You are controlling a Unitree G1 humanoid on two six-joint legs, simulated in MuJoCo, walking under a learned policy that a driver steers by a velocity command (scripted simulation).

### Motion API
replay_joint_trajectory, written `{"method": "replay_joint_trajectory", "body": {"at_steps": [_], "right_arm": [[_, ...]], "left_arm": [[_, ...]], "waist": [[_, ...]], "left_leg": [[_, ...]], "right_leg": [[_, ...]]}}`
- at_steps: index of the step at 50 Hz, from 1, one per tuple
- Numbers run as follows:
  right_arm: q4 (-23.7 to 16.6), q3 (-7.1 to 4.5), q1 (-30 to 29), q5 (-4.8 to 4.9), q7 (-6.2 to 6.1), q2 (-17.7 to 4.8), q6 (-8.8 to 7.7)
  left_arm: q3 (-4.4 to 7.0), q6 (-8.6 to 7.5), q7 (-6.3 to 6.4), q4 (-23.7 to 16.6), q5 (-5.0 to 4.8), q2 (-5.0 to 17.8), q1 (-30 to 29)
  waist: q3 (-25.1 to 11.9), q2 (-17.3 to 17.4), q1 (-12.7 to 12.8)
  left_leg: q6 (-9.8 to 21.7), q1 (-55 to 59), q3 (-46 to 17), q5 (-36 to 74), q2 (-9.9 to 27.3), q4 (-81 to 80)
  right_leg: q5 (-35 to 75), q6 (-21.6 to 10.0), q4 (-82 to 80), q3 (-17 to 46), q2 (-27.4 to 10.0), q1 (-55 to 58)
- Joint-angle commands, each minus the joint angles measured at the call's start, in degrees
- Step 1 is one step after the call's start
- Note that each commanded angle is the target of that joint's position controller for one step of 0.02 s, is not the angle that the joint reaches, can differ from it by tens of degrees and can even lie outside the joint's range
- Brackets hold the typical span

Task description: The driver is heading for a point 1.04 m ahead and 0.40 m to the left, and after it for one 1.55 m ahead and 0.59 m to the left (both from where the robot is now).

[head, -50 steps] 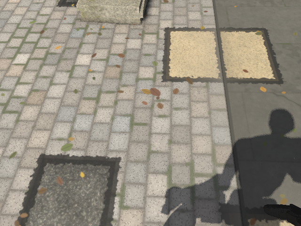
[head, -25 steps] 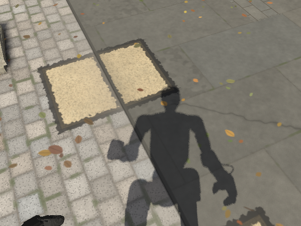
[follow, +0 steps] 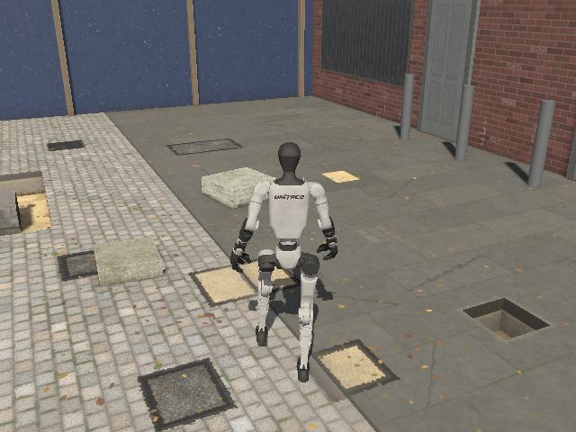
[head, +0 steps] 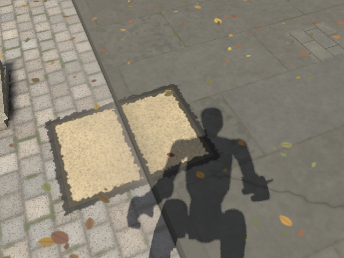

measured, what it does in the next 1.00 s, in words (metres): walks ahead, turning left: left foot, then right foot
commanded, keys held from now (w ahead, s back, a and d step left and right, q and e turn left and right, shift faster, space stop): w+q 1.00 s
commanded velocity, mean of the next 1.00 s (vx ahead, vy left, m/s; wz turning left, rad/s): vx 0.50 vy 0.00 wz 0.50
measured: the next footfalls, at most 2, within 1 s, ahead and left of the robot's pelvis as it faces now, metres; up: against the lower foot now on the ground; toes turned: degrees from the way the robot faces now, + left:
left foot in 0.14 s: +0.27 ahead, +0.14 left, +0.00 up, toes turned +5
right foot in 0.62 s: +0.57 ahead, -0.01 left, +0.00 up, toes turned +25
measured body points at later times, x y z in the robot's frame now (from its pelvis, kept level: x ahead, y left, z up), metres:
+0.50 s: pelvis +0.29 +0.06 +0.00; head +0.32 +0.09 +0.45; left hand +0.44 +0.36 -0.08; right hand +0.42 -0.20 -0.11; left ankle +0.23 +0.14 -0.74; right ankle +0.51 -0.07 -0.69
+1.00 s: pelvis +0.56 +0.12 +0.00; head +0.58 +0.14 +0.45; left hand +0.41 +0.38 -0.12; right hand +0.87 +0.03 -0.08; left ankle +0.61 +0.34 -0.69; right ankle +0.54 -0.02 -0.74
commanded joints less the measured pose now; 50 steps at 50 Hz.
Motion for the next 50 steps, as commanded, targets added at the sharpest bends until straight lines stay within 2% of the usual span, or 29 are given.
{"method": "replay_joint_trajectory", "body": {"at_steps": [1, 3, 5, 6, 7, 8, 9, 10, 11, 12, 13, 14, 17, 22, 25, 27, 29, 30, 31, 32, 33, 34, 35, 36, 37, 39, 41, 45, 50], "right_arm": [[-5.89, -0.71, -7.56, 0.43, 1.09, -4.2, -0.94], [-6.72, -0.87, -7.43, 0.2, 1.84, -4.62, -1.0], [-6.23, -1.74, -2.89, -0.21, 2.01, -6.31, -0.77], [-4.79, -2.91, 3.44, -0.39, 1.76, -8.1, -0.57], [-3.03, -4.48, 11.53, -0.29, 1.19, -11.26, -0.33], [-3.08, -6.25, 17.7, -0.56, 0.56, -17.77, -0.11], [-2.97, -5.28, 18.55, 0.45, 0.78, -14.8, -0.24], [-3.23, -4.22, 17.35, 0.28, 0.57, -11.48, -0.2], [-4.02, -3.96, 14.35, 0.03, 0.28, -10.29, -0.15], [-4.68, -3.59, 11.12, -0.17, 0.13, -9.28, 0.0], [-5.51, -3.07, 8.88, -0.71, -0.11, -7.88, -0.05], [-6.35, -2.9, 7.56, -1.06, -0.29, -7.54, 0.06], [-6.65, -3.36, 7.48, -0.67, -1.15, -8.78, -0.02], [-5.27, -3.98, 11.08, 0.21, -2.56, -10.25, 0.8], [-4.22, -4.1, 14.01, 0.61, -2.87, -10.23, 1.56], [-4.13, -4.1, 14.51, 0.57, -3.05, -9.82, 1.98], [-4.54, -4.23, 13.34, 0.33, -3.09, -9.63, 2.3], [-4.97, -3.8, 12.7, 0.17, -2.97, -8.26, 2.33], [-5.89, -2.66, 12.37, -0.35, -2.66, -5.2, 2.07], [-7.35, -1.44, 19.17, 0.57, -2.65, -1.53, 1.54], [-7.53, -1.63, 19.99, 0.97, -2.7, -4.94, 1.28], [-7.21, -2.88, 15.7, 1.02, -2.66, -9.37, 1.48], [-7.9, -3.12, 11.77, 0.49, -2.68, -9.66, 1.82], [-8.69, -3.23, 9.53, -0.02, -2.5, -8.98, 1.89], [-9.03, -3.43, 9.11, 0.02, -2.2, -8.19, 2.1], [-9.28, -3.08, 9.76, 0.62, -1.73, -5.77, 2.72], [-10.42, -2.74, 8.01, 0.35, -1.59, -4.45, 3.13], [-11.5, -2.24, 4.03, 0.2, -0.81, -3.54, 2.81], [-14.11, -1.68, -4.5, 0.39, 0.92, -2.51, 2.21]], "left_arm": [[2.83, -0.35, 0.38, -0.59, -0.23, 9.58, 1.95], [3.14, 0.26, 0.75, 0.14, -0.47, 10.09, 1.59], [3.45, 0.94, 1.3, -0.1, -0.35, 11.22, -0.06], [3.41, 1.51, 1.67, -0.46, -0.28, 11.46, -1.22], [2.89, 1.77, 2.3, -1.13, 0.07, 10.55, -0.77], [1.25, 0.68, 1.96, -3.65, 0.9, 6.06, 5.1], [0.14, -1.04, 1.13, -3.2, 1.2, 4.23, 4.3], [1.07, -2.57, 0.05, -4.41, -1.05, 8.4, -0.23], [0.88, -3.45, -0.24, -5.8, -1.91, 8.66, -4.57], [0.92, -3.86, 0.01, -6.39, -0.81, 8.45, -7.0], [1.4, -3.58, 0.39, -6.42, 0.26, 8.87, -7.06], [1.51, -3.02, 0.46, -6.5, 0.68, 8.55, -6.21], [1.1, -1.58, 0.84, -6.52, 1.05, 6.54, -5.26], [-0.04, -1.88, 0.59, -8.76, 0.64, 3.81, -15.74], [0.3, -2.57, -0.12, -9.77, -0.27, 4.92, -19.7], [0.92, -3.07, -0.52, -9.82, -0.47, 6.34, -19.65], [1.68, -3.59, -0.58, -9.01, -0.64, 7.62, -16.24], [2.43, -3.83, -0.27, -7.78, -0.38, 8.75, -11.52], [3.27, -4.07, 0.2, -7.05, 0.63, 11.17, -4.27], [4.65, -3.37, 0.48, -5.58, 1.58, 16.18, 2.67], [4.2, -2.78, 0.0, -4.7, 0.05, 13.31, 3.96], [3.06, -2.49, 0.12, -5.41, -0.23, 9.22, 1.16], [2.51, -2.04, 0.29, -5.73, 0.16, 7.75, -1.45], [2.02, -1.81, 0.31, -5.29, 0.34, 6.49, -3.53], [1.6, -1.86, 0.42, -4.92, 0.63, 5.45, -4.72], [1.62, -2.18, 0.39, -4.11, 0.44, 5.19, -5.5], [2.15, -2.56, 0.36, -3.01, 0.24, 6.6, -5.27], [2.77, -2.25, 0.51, -1.29, 0.28, 8.71, -5.24], [3.23, -1.13, 0.76, 1.22, -0.68, 10.94, -1.99]], "waist": [[3.59, -5.66, 1.73], [3.15, -6.01, 0.93], [-0.74, -7.71, -1.83], [-4.88, -7.54, -5.45], [-9.95, -5.43, -9.05], [-18.12, 6.4, -7.73], [-23.45, 10.56, -7.99], [-18.26, 6.56, -9.57], [-11.88, 2.17, -9.0], [-6.55, -2.15, -7.14], [-4.6, -1.96, -5.1], [-3.95, -0.45, -3.66], [-2.99, 0.32, -2.4], [-1.53, 1.36, -6.29], [-1.49, 1.89, -7.67], [-1.76, 2.6, -7.0], [-2.25, 4.25, -4.59], [-4.52, 4.01, -2.0], [-11.2, 0.67, 1.48], [-19.97, -14.12, 0.5], [-19.41, -19.94, 0.58], [-11.24, -12.9, 1.72], [-6.39, -8.8, 1.45], [-2.56, -7.58, 0.54], [-1.19, -8.85, -0.71], [-0.45, -10.26, -1.82], [0.24, -8.94, -1.99], [0.33, -6.98, -1.19], [2.64, -6.21, 1.66]], "left_leg": [[2.24, -1.29, -0.4, -1.05, -1.08, -3.5], [4.04, -1.52, 0.13, -6.15, -2.09, -4.61], [6.04, 5.96, 3.37, -11.51, -5.38, -4.45], [7.44, 14.82, 5.56, -11.57, -8.05, -5.35], [9.46, 28.57, 2.68, -9.06, -7.74, -5.46], [19.41, 51.84, -23.31, -13.82, 6.49, -5.9], [24.46, 60.58, -45.69, -21.11, 12.67, -16.71], [21.28, 58.05, -40.53, -26.56, 11.55, -18.65], [19.21, 50.38, -33.41, -25.2, 9.55, -19.18], [18.09, 41.63, -27.99, -19.86, 7.51, -20.2], [17.41, 35.55, -24.43, -14.04, 5.8, -21.36], [17.58, 31.81, -23.08, -10.29, 4.5, -22.5], [18.24, 25.57, -17.92, -2.91, 2.62, -24.07], [14.06, 21.51, -13.38, -7.29, -1.77, -23.0], [13.26, 24.52, -17.26, -10.87, -0.45, -20.34], [12.46, 28.49, -21.06, -12.11, 0.88, -17.03], [11.31, 29.89, -23.57, -10.48, 1.4, -13.16], [9.85, 28.82, -22.55, -8.44, -0.68, -8.77], [7.93, 24.02, -18.96, -11.06, -3.63, 3.54], [3.6, 5.51, -10.09, -28.54, -11.99, 22.58], [2.61, -4.73, -8.74, -40.16, -9.24, 32.93], [2.19, -7.69, -9.24, -35.36, -6.42, 36.97], [1.78, -7.03, -7.0, -31.02, -4.56, 37.28], [1.49, -6.16, -6.48, -27.9, -3.06, 34.87], [1.43, -4.11, -6.28, -25.79, -1.43, 32.92], [1.1, -1.6, -4.72, -24.04, -0.28, 30.71], [0.42, -2.84, -4.23, -21.69, 0.37, 27.34], [0.05, -3.14, -2.97, -11.29, 0.64, 16.25], [2.07, 0.18, 1.43, -5.33, -0.93, 3.21]], "right_leg": [[16.75, -7.38, -3.42, 3.48, -18.25, 0.78], [23.29, -6.14, -0.42, 2.43, -19.7, 5.03], [42.02, -4.28, 6.86, 0.29, -19.11, 6.65], [51.03, -2.79, 15.97, -2.01, -17.31, 5.52], [48.18, -0.54, 28.95, -4.34, -14.84, -1.76], [24.19, 3.93, 52.13, -5.24, -7.25, -25.29], [-16.87, 5.15, 63.13, 3.9, 0.56, -38.34], [-15.06, 3.74, 66.29, 8.86, -3.43, -44.27], [-10.6, 2.83, 63.44, 7.73, -5.99, -45.19], [-7.44, 2.71, 57.79, 6.78, -8.03, -43.96], [-4.99, 3.02, 53.29, 6.8, -9.68, -40.11], [-3.97, 3.66, 51.32, 6.73, -10.0, -37.25], [-1.0, 6.39, 44.09, 4.94, -9.77, -35.19], [17.49, 8.42, 23.39, 3.98, -6.18, -29.93], [19.05, 8.06, 17.67, 5.08, -4.6, -27.88], [15.83, 6.97, 14.85, 6.41, -4.42, -26.93], [11.71, 4.91, 13.03, 6.02, -4.52, -22.37], [11.94, 3.18, 10.78, 5.34, -5.05, -15.07], [9.85, -0.29, 12.25, 11.11, -12.03, -1.97], [-0.39, -9.16, 10.28, 33.06, -25.09, 19.02], [-13.39, -11.32, 5.5, 46.95, -29.69, 20.04], [-16.58, -8.89, 4.08, 40.0, -27.31, 13.22], [-10.66, -6.9, 3.65, 31.67, -24.77, 6.64], [-3.93, -6.32, 2.17, 25.58, -22.33, 0.79], [0.59, -5.63, 0.8, 20.89, -20.54, -2.89], [5.23, -5.77, -1.8, 14.75, -18.92, -6.61], [9.77, -6.95, -3.61, 10.81, -19.48, -7.24], [17.45, -6.63, -4.22, 2.61, -19.05, -4.94], [19.87, -4.49, -3.51, -4.16, -19.49, -1.12]]}}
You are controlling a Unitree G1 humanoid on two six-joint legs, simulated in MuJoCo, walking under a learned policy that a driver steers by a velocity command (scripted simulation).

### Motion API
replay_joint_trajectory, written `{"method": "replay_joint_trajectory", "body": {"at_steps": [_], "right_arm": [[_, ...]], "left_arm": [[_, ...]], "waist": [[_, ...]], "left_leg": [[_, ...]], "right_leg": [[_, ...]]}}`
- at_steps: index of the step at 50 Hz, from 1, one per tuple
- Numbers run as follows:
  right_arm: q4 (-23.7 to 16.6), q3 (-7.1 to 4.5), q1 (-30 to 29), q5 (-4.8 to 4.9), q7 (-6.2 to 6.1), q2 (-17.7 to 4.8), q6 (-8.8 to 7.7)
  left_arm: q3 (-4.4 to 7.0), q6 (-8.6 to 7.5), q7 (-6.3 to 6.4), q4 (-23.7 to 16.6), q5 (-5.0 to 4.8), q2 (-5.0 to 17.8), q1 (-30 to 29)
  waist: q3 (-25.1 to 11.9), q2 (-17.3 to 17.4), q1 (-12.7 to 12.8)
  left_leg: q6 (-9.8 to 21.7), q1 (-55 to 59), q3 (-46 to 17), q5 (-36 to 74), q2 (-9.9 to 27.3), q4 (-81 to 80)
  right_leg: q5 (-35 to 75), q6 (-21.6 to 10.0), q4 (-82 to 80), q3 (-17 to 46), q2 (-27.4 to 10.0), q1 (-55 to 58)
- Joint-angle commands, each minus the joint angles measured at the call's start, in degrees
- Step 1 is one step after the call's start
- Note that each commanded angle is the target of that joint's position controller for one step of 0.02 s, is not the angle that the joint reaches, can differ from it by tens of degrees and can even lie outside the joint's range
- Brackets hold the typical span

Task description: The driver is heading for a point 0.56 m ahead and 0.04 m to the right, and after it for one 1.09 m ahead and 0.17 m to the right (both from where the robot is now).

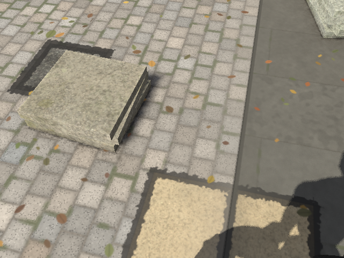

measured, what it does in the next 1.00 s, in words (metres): walks ahead: left foot, then right foot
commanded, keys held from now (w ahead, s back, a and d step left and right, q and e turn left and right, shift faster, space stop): w+q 0.24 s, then w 0.02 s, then w+e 0.74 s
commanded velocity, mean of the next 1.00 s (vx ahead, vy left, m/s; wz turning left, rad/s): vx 0.50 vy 0.00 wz -0.03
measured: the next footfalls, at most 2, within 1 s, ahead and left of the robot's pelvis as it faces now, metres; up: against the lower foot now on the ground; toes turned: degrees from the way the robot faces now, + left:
left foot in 0.14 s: +0.24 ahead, +0.13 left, +0.00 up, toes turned +7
right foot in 0.66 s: +0.59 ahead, -0.04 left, +0.00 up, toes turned +4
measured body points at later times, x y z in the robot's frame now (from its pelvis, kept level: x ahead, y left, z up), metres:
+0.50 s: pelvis +0.29 +0.06 +0.00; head +0.31 +0.07 +0.45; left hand +0.42 +0.34 -0.10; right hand +0.41 -0.20 -0.10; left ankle +0.20 +0.13 -0.74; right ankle +0.51 -0.07 -0.68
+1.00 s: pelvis +0.59 +0.04 +0.00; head +0.63 +0.03 +0.45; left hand +0.69 +0.32 -0.10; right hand +0.78 -0.23 -0.08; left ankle +0.78 +0.21 -0.69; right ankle +0.55 -0.04 -0.74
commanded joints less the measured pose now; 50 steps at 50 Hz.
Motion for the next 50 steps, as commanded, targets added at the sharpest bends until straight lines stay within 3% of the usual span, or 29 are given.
{"method": "replay_joint_trajectory", "body": {"at_steps": [1, 4, 5, 6, 7, 8, 9, 10, 11, 12, 14, 16, 18, 21, 23, 28, 31, 32, 33, 34, 35, 36, 37, 38, 39, 40, 43, 47, 50], "right_arm": [[-6.05, -0.11, -6.47, 0.2, 1.12, -1.79, -0.92], [-6.77, -1.38, -4.43, -0.28, 1.49, -4.25, -0.52], [-5.76, -2.45, 0.66, -0.38, 1.34, -6.08, -0.27], [-3.22, -4.21, 10.19, -0.17, 0.73, -8.9, 0.02], [-1.3, -5.89, 18.83, 0.21, -0.57, -13.51, 0.7], [-2.55, -5.99, 15.46, 0.4, -0.55, -19.07, -0.19], [-3.43, -4.57, 17.38, 0.19, -0.23, -13.16, -0.97], [-2.67, -3.71, 15.28, -0.31, -0.14, -10.82, -1.77], [-2.77, -3.27, 11.86, -0.25, -0.22, -9.62, -2.12], [-3.28, -2.76, 8.33, -0.49, -0.37, -8.14, -2.12], [-3.83, -1.81, 5.2, -1.54, -0.85, -5.83, -2.36], [-2.26, -1.63, 5.88, -1.4, -1.23, -6.03, -2.98], [-0.6, -1.77, 7.36, -1.46, -1.66, -7.12, -3.35], [1.29, -1.52, 8.71, -1.54, -1.89, -7.31, -3.6], [2.76, -1.62, 10.32, -1.51, -1.85, -8.15, -3.92], [6.38, -2.09, 12.93, -1.15, -2.01, -8.71, -3.14], [6.46, -2.51, 11.35, -1.24, -2.81, -10.04, -1.99], [6.13, -2.55, 10.58, -1.39, -3.2, -10.51, -1.45], [5.6, -2.14, 10.2, -1.52, -3.77, -9.9, -1.04], [3.18, -0.75, 14.57, -2.47, -3.91, -6.41, -1.9], [3.32, 0.85, 16.25, -3.09, -2.94, -2.53, -3.5], [2.58, -0.08, 12.48, -1.11, -1.7, -7.3, -5.32], [0.76, 0.08, 7.15, 0.31, -1.18, -7.76, -6.38], [-0.11, 0.25, 4.41, -0.45, -1.29, -7.31, -6.93], [-0.02, -0.26, 3.92, -1.84, -1.7, -7.91, -6.73], [-0.13, -0.37, 4.81, -2.26, -1.75, -7.6, -6.23], [0.21, 0.1, 6.65, -2.6, -2.14, -5.66, -4.72], [-1.32, 1.22, -1.49, -2.45, -2.22, -3.1, -4.71], [-2.3, 1.04, -6.54, -1.38, -1.57, -3.7, -5.36]], "left_arm": [[2.45, -0.17, 0.24, -2.79, -0.86, 10.47, -1.97], [3.21, 0.89, 0.59, -2.38, -1.69, 12.82, -2.03], [3.43, 1.35, 0.81, -2.44, -1.9, 13.53, -2.33], [3.05, 1.57, 1.06, -2.7, -1.95, 12.71, -2.79], [1.69, 1.26, 1.12, -3.71, -0.06, 9.38, -1.2], [-0.9, -0.37, 0.1, -7.36, 1.54, 2.1, 3.81], [0.17, -2.2, -0.65, -7.66, -0.66, 8.04, -3.62], [0.57, -3.13, -0.94, -9.36, -2.35, 9.68, -8.29], [0.22, -3.55, -0.53, -9.13, -1.48, 8.65, -8.64], [0.47, -3.46, -0.16, -8.57, 0.04, 8.75, -8.38], [0.59, -2.06, -0.45, -7.17, 0.31, 8.26, -5.12], [0.04, -0.86, -0.61, -6.13, 0.46, 6.25, -4.39], [-0.59, -0.31, -0.59, -6.99, 0.31, 4.79, -7.94], [-1.19, -0.52, -1.16, -7.63, -0.32, 3.79, -12.84], [-1.51, -0.75, -1.74, -8.54, -0.84, 3.31, -16.35], [-1.42, -0.87, -3.52, -11.16, -1.19, 3.92, -20.57], [-0.67, -0.72, -4.2, -11.15, -0.58, 5.42, -16.34], [0.37, -0.51, -3.99, -10.11, -0.4, 7.15, -11.16], [1.89, -0.3, -3.45, -8.37, -0.43, 9.98, -3.09], [3.62, 0.03, -2.7, -7.94, -0.1, 16.16, 4.61], [3.28, 0.04, -2.68, -7.9, -1.49, 14.85, 5.6], [2.13, 0.24, -2.38, -7.95, -1.48, 11.14, 5.44], [1.87, 0.42, -1.92, -8.64, -0.99, 9.88, 2.97], [1.63, 0.56, -1.72, -9.26, -0.6, 9.31, -0.37], [1.11, 0.51, -1.47, -10.01, -0.25, 7.78, -3.0], [0.89, 0.64, -1.3, -10.91, 0.16, 7.49, -4.48], [1.29, 0.67, -0.71, -11.19, -0.23, 8.42, -5.48], [1.99, 1.39, 0.32, -10.11, -1.05, 10.08, -3.35], [2.18, 2.14, 0.67, -8.75, -1.47, 10.22, 0.24]], "waist": [[2.12, -5.84, -0.5], [-0.49, -7.74, -3.46], [-3.62, -8.02, -6.71], [-8.47, -6.56, -11.9], [-13.79, 1.07, -14.74], [-20.45, 14.26, -6.97], [-23.35, 6.38, -12.53], [-14.35, 4.41, -12.31], [-9.99, -0.71, -9.56], [-7.02, -1.51, -7.22], [-6.28, 0.34, -4.25], [-5.34, 0.25, -4.01], [-3.21, 0.39, -5.2], [-1.19, 0.64, -7.59], [0.22, 0.56, -9.28], [2.48, -0.36, -10.44], [-1.53, 1.82, -7.43], [-5.33, 2.3, -4.49], [-10.15, 0.95, -0.23], [-18.55, -8.38, 0.2], [-24.98, -17.52, -0.87], [-22.7, -11.91, 1.49], [-15.54, -8.34, 1.53], [-9.22, -3.05, -0.5], [-6.59, -2.06, -2.62], [-5.14, -3.63, -4.36], [-3.86, -5.16, -6.27], [-2.54, -6.1, -3.33], [-2.87, -6.82, -1.05]], "left_leg": [[1.66, 1.28, 2.51, 0.89, -0.74, -5.47], [5.01, 8.15, 6.55, -7.5, -4.9, -7.64], [6.61, 15.15, 7.98, -9.11, -7.28, -8.67], [8.85, 29.02, 7.99, -5.51, -9.49, -11.97], [12.38, 46.81, -4.93, -4.93, -1.74, -12.54], [23.89, 62.8, -39.28, -16.8, 12.27, -19.72], [23.02, 63.03, -44.15, -23.38, 13.12, -26.24], [20.31, 56.31, -35.94, -18.93, 11.46, -27.15], [18.49, 47.77, -29.67, -12.57, 8.98, -27.06], [17.32, 40.4, -24.56, -5.45, 6.81, -27.52], [16.97, 33.16, -19.15, 3.24, 5.37, -29.73], [17.04, 29.45, -13.92, 9.73, 4.88, -31.38], [15.97, 28.28, -9.73, 11.05, 4.08, -32.86], [12.99, 28.31, -4.19, 6.45, 2.12, -34.29], [12.22, 29.45, -3.04, 2.66, 3.22, -35.65], [10.84, 42.53, -1.28, 6.95, 8.04, -32.68], [8.39, 46.51, 1.36, 29.94, 8.15, -24.14], [7.22, 46.05, 3.06, 40.02, 6.86, -16.31], [5.14, 40.51, 5.57, 40.9, 4.52, -4.21], [1.34, 20.2, 7.21, 21.02, -0.46, 17.31], [-1.8, 2.68, 0.89, -28.47, -11.81, 33.71], [-0.41, -4.25, -6.42, -27.95, -7.8, 37.27], [0.44, -6.36, -5.49, -23.89, -5.13, 35.15], [0.67, -5.57, -4.46, -20.7, -3.03, 29.25], [0.34, -1.95, -4.28, -18.58, -1.25, 24.09], [-0.29, 1.32, -4.05, -17.89, -0.88, 22.03], [-2.91, 4.3, -2.13, -16.16, -0.7, 13.89], [-4.78, 9.44, -0.83, 0.1, -3.33, -3.53], [-4.68, 12.66, -1.47, 6.17, -5.55, -11.16]], "right_leg": [[23.25, -7.83, -3.95, 3.79, -15.71, 0.22], [46.06, -6.14, 4.91, 0.59, -16.34, 4.09], [54.12, -5.38, 12.87, -0.71, -15.73, 3.7], [53.7, -3.66, 24.9, -2.37, -13.85, -1.66], [31.24, -1.16, 43.08, -2.39, -11.19, -16.8], [-18.31, 1.69, 61.63, 5.43, 0.87, -40.64], [-16.69, 0.81, 65.71, 15.36, -0.6, -46.5], [-10.83, -0.3, 63.61, 14.65, -2.81, -49.69], [-6.07, -0.45, 58.61, 14.63, -5.16, -46.77], [-3.67, 0.15, 53.82, 14.52, -6.54, -42.88], [-0.68, 1.31, 50.16, 14.02, -8.19, -36.93], [2.39, 2.9, 46.56, 12.24, -8.31, -35.77], [9.19, 3.67, 40.62, 11.82, -8.69, -37.49], [21.66, 2.68, 29.09, 10.95, -7.59, -36.1], [26.6, 1.72, 23.7, 10.27, -6.34, -34.87], [20.22, -1.7, 17.55, 11.47, -4.35, -41.14], [11.59, -4.43, 17.28, 7.81, -0.72, -34.66], [10.14, -5.7, 17.14, 5.67, 1.84, -27.22], [12.95, -7.7, 16.06, 6.63, 2.72, -14.46], [14.32, -15.73, 17.22, 27.72, -10.26, 8.34], [6.83, -24.32, 7.81, 54.69, -19.44, 21.79], [-1.45, -21.4, 4.92, 53.03, -18.25, 22.0], [-1.47, -19.05, 4.12, 45.52, -16.37, 15.07], [3.74, -17.69, 2.87, 40.23, -14.35, 5.64], [9.7, -16.88, 1.68, 36.45, -12.64, -1.21], [13.91, -17.08, 0.39, 34.88, -11.25, -6.01], [20.81, -17.63, -1.39, 29.74, -9.23, -13.47], [17.55, -13.87, -0.69, 24.23, -4.5, -18.86], [12.36, -12.34, 1.31, 27.03, -4.96, -17.07]]}}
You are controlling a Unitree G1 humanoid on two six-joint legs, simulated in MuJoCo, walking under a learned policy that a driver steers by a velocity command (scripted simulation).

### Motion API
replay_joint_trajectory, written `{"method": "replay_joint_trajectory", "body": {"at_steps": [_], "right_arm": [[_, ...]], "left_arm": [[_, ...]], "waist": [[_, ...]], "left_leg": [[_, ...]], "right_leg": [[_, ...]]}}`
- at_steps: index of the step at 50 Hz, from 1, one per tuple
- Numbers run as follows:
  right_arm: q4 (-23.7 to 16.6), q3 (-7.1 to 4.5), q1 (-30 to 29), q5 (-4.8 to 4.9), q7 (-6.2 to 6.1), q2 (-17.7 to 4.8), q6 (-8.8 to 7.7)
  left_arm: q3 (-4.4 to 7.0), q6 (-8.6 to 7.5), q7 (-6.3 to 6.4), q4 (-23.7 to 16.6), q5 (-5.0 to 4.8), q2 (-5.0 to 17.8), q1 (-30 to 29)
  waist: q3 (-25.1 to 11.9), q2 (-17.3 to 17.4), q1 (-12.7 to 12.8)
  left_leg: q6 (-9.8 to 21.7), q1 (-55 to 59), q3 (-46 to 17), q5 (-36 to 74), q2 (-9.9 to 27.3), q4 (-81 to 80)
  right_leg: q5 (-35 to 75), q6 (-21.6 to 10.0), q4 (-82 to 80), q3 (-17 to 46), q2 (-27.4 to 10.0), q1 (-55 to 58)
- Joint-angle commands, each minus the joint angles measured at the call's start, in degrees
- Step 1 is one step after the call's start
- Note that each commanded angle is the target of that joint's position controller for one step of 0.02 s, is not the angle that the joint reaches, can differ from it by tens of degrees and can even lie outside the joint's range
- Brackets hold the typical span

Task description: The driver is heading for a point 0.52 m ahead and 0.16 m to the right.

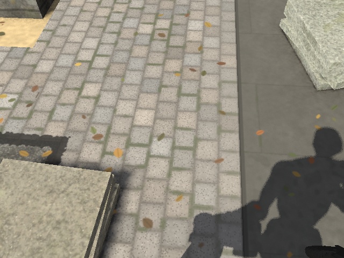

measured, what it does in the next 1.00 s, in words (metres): walks ahead, turning right: left foot, then right foot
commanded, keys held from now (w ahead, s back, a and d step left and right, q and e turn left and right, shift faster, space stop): w+e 0.60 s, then no key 0.40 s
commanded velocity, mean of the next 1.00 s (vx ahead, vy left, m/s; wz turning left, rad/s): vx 0.40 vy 0.00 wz -0.46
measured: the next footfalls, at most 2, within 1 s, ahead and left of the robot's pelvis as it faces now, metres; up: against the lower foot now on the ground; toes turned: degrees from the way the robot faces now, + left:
left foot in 0.14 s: +0.26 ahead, +0.15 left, +0.00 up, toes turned -10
right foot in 0.64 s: +0.47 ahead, -0.19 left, +0.00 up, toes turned -27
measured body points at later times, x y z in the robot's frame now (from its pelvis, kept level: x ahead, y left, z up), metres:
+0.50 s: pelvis +0.27 +0.02 +0.00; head +0.30 +0.01 +0.45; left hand +0.54 +0.20 -0.09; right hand +0.20 -0.27 -0.12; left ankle +0.22 +0.15 -0.74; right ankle +0.37 -0.17 -0.69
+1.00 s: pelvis +0.46 -0.10 +0.00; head +0.48 -0.13 +0.45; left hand +0.70 +0.08 -0.10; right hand +0.46 -0.40 -0.12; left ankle +0.63 +0.00 -0.71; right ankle +0.43 -0.17 -0.74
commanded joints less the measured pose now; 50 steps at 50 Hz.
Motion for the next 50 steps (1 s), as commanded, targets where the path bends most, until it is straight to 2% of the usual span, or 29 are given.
{"method": "replay_joint_trajectory", "body": {"at_steps": [1, 4, 5, 6, 7, 8, 9, 10, 11, 12, 14, 16, 18, 23, 26, 28, 30, 31, 32, 33, 34, 35, 36, 37, 38, 40, 42, 46, 50], "right_arm": [[-4.57, -1.26, -5.35, 0.86, 0.46, -4.64, -1.3], [-4.24, -2.43, -3.91, 1.24, 0.75, -6.72, -2.08], [-3.39, -2.91, -0.71, 1.29, 0.59, -7.28, -2.34], [-2.5, -3.73, 3.88, 0.74, 0.2, -8.8, -2.6], [-2.02, -4.61, 11.6, -0.24, -0.34, -11.71, -2.7], [0.39, -5.94, 16.78, -0.69, -0.16, -16.3, -1.74], [0.02, -5.12, 16.35, 0.79, 0.22, -11.47, -1.41], [-0.45, -4.22, 14.21, 0.93, 0.0, -8.12, -1.12], [-0.6, -3.76, 11.54, 0.38, -0.09, -7.07, -0.76], [-0.16, -3.35, 9.83, 0.21, -0.18, -5.77, -0.54], [0.63, -2.95, 8.64, -0.08, -0.32, -4.52, -0.72], [1.72, -3.28, 8.66, 0.47, -0.23, -5.2, -1.04], [2.84, -3.96, 8.94, 0.47, -0.35, -6.94, -1.12], [4.84, -4.43, 9.16, 0.72, -0.62, -8.86, -0.35], [6.46, -4.92, 11.32, 1.57, -0.62, -10.36, 0.32], [7.15, -5.4, 11.82, 2.25, -0.61, -11.54, 0.91], [7.23, -6.07, 11.56, 2.87, -1.0, -13.46, 1.5], [7.1, -5.98, 10.84, 3.18, -1.2, -13.47, 1.91], [6.88, -5.17, 11.25, 2.8, -1.37, -11.7, 1.81], [4.1, -2.87, 15.6, -0.47, -0.82, -4.93, 1.09], [4.31, -1.85, 17.21, -0.23, -0.14, -5.55, -0.22], [4.46, -3.36, 11.76, 2.16, 0.27, -10.25, -0.41], [3.58, -2.84, 9.08, 2.63, 0.09, -9.2, -0.4], [4.27, -2.76, 8.27, 1.61, -0.54, -8.39, -0.12], [4.64, -3.05, 8.83, 1.09, -0.94, -8.74, 0.68], [5.94, -3.01, 11.78, 0.89, -1.32, -7.6, 2.43], [6.48, -2.77, 12.55, 0.41, -1.76, -6.15, 3.2], [5.7, -1.99, 7.61, 0.27, -1.64, -3.89, 3.52], [5.21, -2.1, 3.62, 0.59, -1.09, -4.47, 3.72]], "left_arm": [[2.91, -0.07, 0.68, -2.58, -0.58, 9.92, 1.71], [2.96, 0.41, 0.75, -2.52, -0.33, 9.38, 1.76], [2.83, 0.6, 0.71, -2.7, -0.25, 8.71, 1.07], [2.19, 0.47, 0.55, -3.0, 0.05, 6.79, 0.99], [0.92, 0.13, 0.28, -3.94, 0.78, 3.28, 1.22], [-0.1, -0.52, 0.27, -5.95, -0.71, 0.5, 8.17], [0.82, -0.64, 0.51, -4.82, -1.2, 6.29, 7.56], [1.78, -0.35, 0.54, -5.18, -0.9, 9.37, 1.94], [1.89, -0.09, 0.59, -5.68, -0.31, 8.9, -0.82], [2.06, -0.09, 0.39, -6.44, 0.18, 8.28, -2.87], [2.04, 0.41, -0.23, -6.93, -0.44, 6.16, -2.63], [1.63, 1.02, -0.49, -7.67, -0.41, 4.11, -3.53], [1.25, 1.26, -0.66, -8.72, 0.06, 3.11, -5.43], [0.49, 0.54, -2.12, -10.06, 0.0, 1.76, -12.08], [0.44, 0.5, -3.02, -11.8, -0.22, 1.8, -16.57], [0.91, 0.65, -3.43, -12.84, -0.12, 2.81, -17.57], [2.14, 1.1, -3.39, -12.79, 0.3, 4.96, -14.26], [3.38, 1.3, -3.13, -11.15, 0.69, 6.9, -7.35], [5.05, 1.61, -2.21, -8.9, 0.8, 9.96, 1.56], [5.98, 1.69, -0.98, -8.67, 1.13, 16.49, 4.01], [5.04, 0.91, -1.14, -11.15, 1.25, 15.6, 3.24], [3.59, 0.42, -1.67, -10.59, 1.55, 11.14, 1.65], [2.9, -0.01, -1.83, -9.41, 1.07, 9.21, -0.65], [2.45, -0.3, -1.83, -8.93, 0.64, 7.57, -3.6], [2.01, -0.37, -1.75, -9.02, 0.79, 6.48, -6.36], [2.11, -0.85, -1.73, -8.61, 1.83, 7.06, -8.69], [2.02, -1.43, -1.41, -7.21, 1.92, 7.06, -9.3], [1.59, -0.66, -0.26, -4.69, 1.8, 6.2, -9.78], [1.2, 0.16, -0.25, -1.76, 2.06, 5.98, -8.35]], "waist": [[-2.41, -6.0, 0.6], [-2.77, -7.93, -1.07], [-3.25, -8.53, -3.08], [-6.25, -7.99, -5.46], [-13.3, -2.13, -8.77], [-19.6, 16.36, -6.14], [-16.36, 12.32, -7.42], [-9.47, 7.02, -8.92], [-5.93, 3.36, -8.14], [-2.76, 2.92, -7.43], [-1.15, 5.49, -5.7], [-0.43, 5.38, -5.3], [0.05, 4.07, -5.27], [1.01, 2.38, -7.24], [2.23, 2.36, -8.39], [2.4, 2.66, -7.66], [-0.71, 4.4, -4.56], [-4.28, 3.52, -0.2], [-8.83, 1.33, 4.36], [-15.37, -14.11, 0.62], [-28.23, -14.56, 0.6], [-24.28, -6.61, 2.61], [-15.96, -5.41, 0.93], [-10.93, -2.05, -1.1], [-8.67, -2.98, -3.27], [-8.25, -4.53, -5.79], [-8.43, -4.62, -6.71], [-8.29, -6.12, -5.4], [-7.16, -6.71, -3.28]], "left_leg": [[-0.02, 10.33, 2.39, 5.25, -4.02, -6.62], [2.32, 13.1, 1.25, -0.92, -4.15, -9.73], [3.73, 17.34, 1.88, -1.55, -4.01, -11.84], [5.76, 25.62, 1.18, -2.19, -2.03, -12.83], [9.5, 38.82, -7.51, -6.57, 7.31, -12.22], [18.89, 55.62, -33.07, -19.21, 19.37, -16.76], [18.58, 54.15, -38.99, -31.65, 20.42, -19.68], [15.97, 48.3, -30.21, -30.07, 17.76, -20.34], [14.5, 42.58, -22.88, -22.09, 15.39, -20.86], [14.17, 37.92, -17.35, -15.02, 13.29, -22.03], [13.38, 32.75, -9.43, -8.17, 10.64, -24.7], [14.39, 31.24, -4.8, -3.71, 10.63, -26.69], [15.38, 31.7, -1.28, 0.95, 11.43, -27.81], [13.53, 32.96, 9.13, 6.69, 9.87, -27.93], [12.46, 36.09, 12.02, 7.87, 11.12, -27.24], [11.51, 39.3, 13.7, 15.29, 12.19, -24.45], [10.28, 41.28, 15.89, 34.03, 12.15, -16.03], [9.13, 39.29, 17.2, 40.64, 10.74, -6.05], [6.83, 30.79, 17.87, 35.71, 8.32, 7.09], [2.95, 6.66, 17.59, -11.69, 0.79, 29.47], [1.81, -0.24, 5.48, -36.98, -5.46, 42.92], [2.31, -2.23, 1.15, -32.49, -1.63, 44.08], [2.71, -3.18, 2.96, -28.73, 0.55, 40.08], [2.42, -2.01, 3.57, -25.66, 2.46, 35.55], [2.24, 1.58, 3.48, -23.62, 3.56, 32.53], [1.28, 8.34, 4.07, -20.44, 3.06, 30.33], [0.32, 9.49, 4.3, -16.75, 2.36, 25.6], [-0.08, 10.88, 4.07, -7.58, 2.24, 11.3], [0.38, 14.4, 3.88, -4.85, 1.06, 1.58]], "right_leg": [[7.77, -7.33, -4.05, 10.87, -12.06, -4.86], [6.51, -5.95, 1.04, 16.33, -13.94, 0.08], [6.96, -4.96, 3.46, 16.75, -13.32, -0.11], [8.02, -3.28, 9.12, 14.99, -10.97, -1.84], [1.78, -1.15, 23.96, 10.1, -7.5, -7.75], [-19.56, 2.47, 41.76, 1.77, -0.02, -27.33], [-19.47, 3.4, 49.59, 2.54, -4.88, -34.76], [-14.15, 3.87, 52.06, 1.89, -6.73, -36.54], [-10.13, 4.37, 51.73, 0.24, -8.53, -35.17], [-7.36, 4.7, 49.32, 0.09, -9.93, -34.47], [-4.94, 4.9, 46.3, -1.18, -11.93, -30.76], [-3.72, 5.47, 43.53, -2.47, -12.59, -30.97], [-0.43, 6.23, 39.46, -2.79, -13.17, -32.62], [13.42, 5.47, 24.33, -6.25, -12.58, -29.32], [13.57, 3.89, 18.25, -8.69, -11.62, -27.65], [9.24, 2.03, 15.8, -10.32, -10.32, -26.18], [3.16, -0.52, 14.84, -13.42, -6.67, -19.15], [4.9, -2.3, 11.44, -14.32, -4.13, -9.38], [11.8, -4.31, 8.49, -11.69, -3.81, 5.85], [26.53, -11.9, 10.83, 11.88, -19.75, 28.62], [28.35, -20.36, 3.29, 34.84, -30.51, 33.55], [33.07, -17.04, 2.6, 25.08, -27.99, 28.59], [37.1, -14.48, 2.81, 15.85, -25.29, 20.26], [37.27, -12.0, 1.81, 10.75, -22.32, 12.42], [37.44, -10.87, -0.05, 7.54, -20.59, 5.91], [42.21, -11.03, -2.75, 3.78, -19.38, -2.2], [44.88, -11.16, -3.82, 0.41, -18.49, -4.26], [39.64, -8.84, -3.92, -3.72, -16.19, -3.21], [30.79, -8.43, -3.68, -1.77, -17.43, -2.04]]}}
